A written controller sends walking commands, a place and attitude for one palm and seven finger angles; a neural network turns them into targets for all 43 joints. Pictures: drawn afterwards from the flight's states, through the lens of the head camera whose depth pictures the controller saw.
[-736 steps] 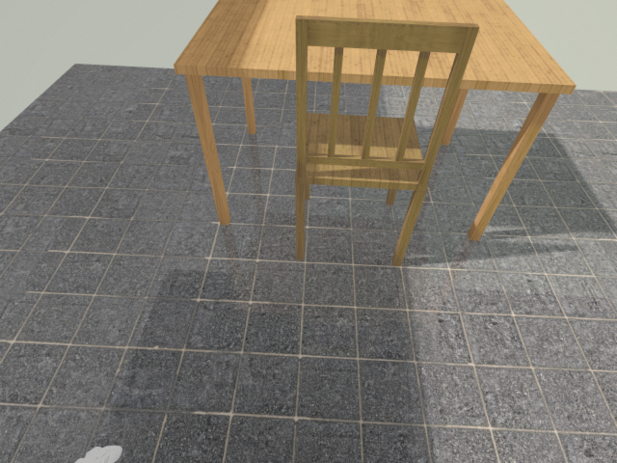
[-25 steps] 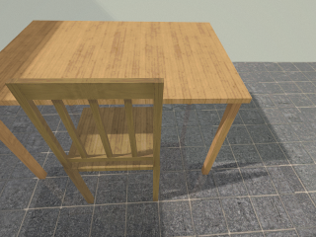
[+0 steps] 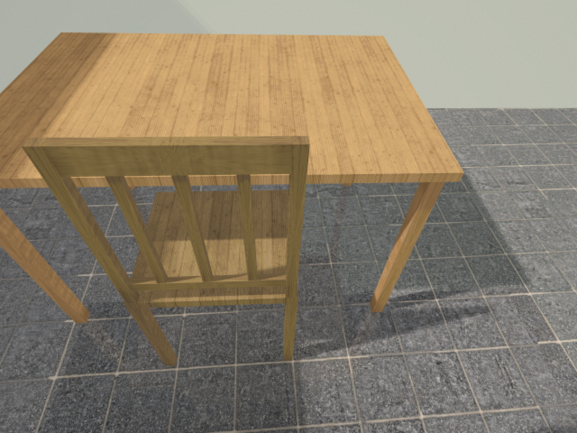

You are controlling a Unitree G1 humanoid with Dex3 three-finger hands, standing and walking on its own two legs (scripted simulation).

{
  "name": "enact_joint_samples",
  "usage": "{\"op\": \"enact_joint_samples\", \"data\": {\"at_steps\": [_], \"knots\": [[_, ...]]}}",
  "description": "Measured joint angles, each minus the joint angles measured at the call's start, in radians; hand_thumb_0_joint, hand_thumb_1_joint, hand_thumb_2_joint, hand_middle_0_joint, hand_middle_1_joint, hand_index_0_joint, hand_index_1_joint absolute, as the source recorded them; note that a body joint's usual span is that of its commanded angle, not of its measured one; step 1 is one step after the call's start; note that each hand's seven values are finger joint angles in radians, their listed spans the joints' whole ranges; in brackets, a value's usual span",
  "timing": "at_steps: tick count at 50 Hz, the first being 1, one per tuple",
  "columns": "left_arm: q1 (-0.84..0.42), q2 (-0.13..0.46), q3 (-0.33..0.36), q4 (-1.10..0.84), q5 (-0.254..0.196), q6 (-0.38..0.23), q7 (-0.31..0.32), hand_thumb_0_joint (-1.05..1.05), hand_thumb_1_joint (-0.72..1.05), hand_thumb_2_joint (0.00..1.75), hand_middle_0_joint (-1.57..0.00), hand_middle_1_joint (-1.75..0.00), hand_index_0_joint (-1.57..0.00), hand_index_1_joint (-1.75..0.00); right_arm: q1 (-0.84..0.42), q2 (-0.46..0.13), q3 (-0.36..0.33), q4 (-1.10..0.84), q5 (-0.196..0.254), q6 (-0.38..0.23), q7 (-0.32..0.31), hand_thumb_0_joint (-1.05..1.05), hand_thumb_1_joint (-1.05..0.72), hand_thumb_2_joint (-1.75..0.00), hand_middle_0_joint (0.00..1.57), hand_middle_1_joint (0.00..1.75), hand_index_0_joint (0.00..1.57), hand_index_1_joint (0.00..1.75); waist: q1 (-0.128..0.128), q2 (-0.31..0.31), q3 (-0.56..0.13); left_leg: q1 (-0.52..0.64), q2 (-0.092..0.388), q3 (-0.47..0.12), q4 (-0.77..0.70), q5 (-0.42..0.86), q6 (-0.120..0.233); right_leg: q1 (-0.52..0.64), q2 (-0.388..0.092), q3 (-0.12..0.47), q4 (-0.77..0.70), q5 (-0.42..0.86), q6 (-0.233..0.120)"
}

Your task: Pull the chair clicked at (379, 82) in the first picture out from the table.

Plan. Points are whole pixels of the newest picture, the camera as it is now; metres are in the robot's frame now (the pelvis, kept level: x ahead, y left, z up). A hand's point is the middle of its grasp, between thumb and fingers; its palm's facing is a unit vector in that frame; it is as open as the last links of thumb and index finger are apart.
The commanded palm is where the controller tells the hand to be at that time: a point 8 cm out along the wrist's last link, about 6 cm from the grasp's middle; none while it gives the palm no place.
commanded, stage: look again from close up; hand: left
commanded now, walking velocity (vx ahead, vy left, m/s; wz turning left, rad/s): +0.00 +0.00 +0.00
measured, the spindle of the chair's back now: (195, 234) +0.48 +0.22 -0.07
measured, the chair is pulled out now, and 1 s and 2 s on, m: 0.00 0.00 0.00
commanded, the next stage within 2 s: none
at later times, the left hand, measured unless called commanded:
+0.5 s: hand out of the picture -0.02 +0.14 -0.18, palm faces +0.04 -0.99 -0.16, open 7.4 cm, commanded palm none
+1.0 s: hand out of the picture -0.02 +0.13 -0.17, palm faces +0.03 -0.99 -0.17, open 7.4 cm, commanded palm none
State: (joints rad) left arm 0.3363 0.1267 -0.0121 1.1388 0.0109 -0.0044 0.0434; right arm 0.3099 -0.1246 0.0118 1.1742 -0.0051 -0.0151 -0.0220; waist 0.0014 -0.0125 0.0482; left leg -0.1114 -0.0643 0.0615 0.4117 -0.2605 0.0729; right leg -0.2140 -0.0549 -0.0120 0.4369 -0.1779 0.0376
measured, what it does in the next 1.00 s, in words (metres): stands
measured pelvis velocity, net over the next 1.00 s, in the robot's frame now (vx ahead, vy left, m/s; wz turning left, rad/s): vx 0.00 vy -0.02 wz -0.02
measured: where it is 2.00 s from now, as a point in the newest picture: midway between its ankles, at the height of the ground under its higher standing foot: outside the picture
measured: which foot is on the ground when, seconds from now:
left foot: down 0.00-1.00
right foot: down 0.00-1.00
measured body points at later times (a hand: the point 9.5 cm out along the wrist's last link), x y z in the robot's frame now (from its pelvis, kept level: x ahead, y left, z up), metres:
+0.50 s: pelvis +0.00 -0.01 +0.00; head +0.00 -0.01 +0.45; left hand -0.02 +0.20 -0.16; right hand -0.02 -0.21 -0.17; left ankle -0.02 +0.07 -0.74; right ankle +0.04 -0.14 -0.74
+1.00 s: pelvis +0.00 -0.02 +0.00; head +0.01 -0.03 +0.45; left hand -0.02 +0.18 -0.16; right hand -0.02 -0.22 -0.16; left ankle -0.02 +0.07 -0.74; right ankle +0.04 -0.14 -0.74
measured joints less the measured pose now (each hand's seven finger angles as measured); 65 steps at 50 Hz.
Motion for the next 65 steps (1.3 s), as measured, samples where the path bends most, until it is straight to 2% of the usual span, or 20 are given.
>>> {"op": "enact_joint_samples", "data": {"at_steps": [17,65], "knots": [[0.001,-0.026,0.008,-0.007,0.002,-0.009,0.004,0.01,0.9,0.9,-0.19,-0.3,-0.2,-0.3,-0.003,0.012,-0.004,-0.015,0.0,-0.009,-0.005,0.0,-0.91,-0.9,0.2,0.3,0.2,0.3,0.0,0.011,-0.016,-0.006,0.003,0.009,0.004,-0.005,-0.003,-0.014,0.004,0.009,0.016,-0.008,-0.004],[-0.003,-0.026,0.012,-0.004,0.0,-0.019,0.001,0.01,0.9,0.9,-0.19,-0.3,-0.2,-0.3,0.009,0.01,0.002,-0.005,-0.001,-0.007,-0.008,0.0,-0.91,-0.9,0.2,0.3,0.2,0.3,-0.003,0.018,-0.02,0.005,0.04,0.003,-0.021,0.006,-0.043,-0.008,0.041,-0.001,-0.004,-0.001,-0.041]]}}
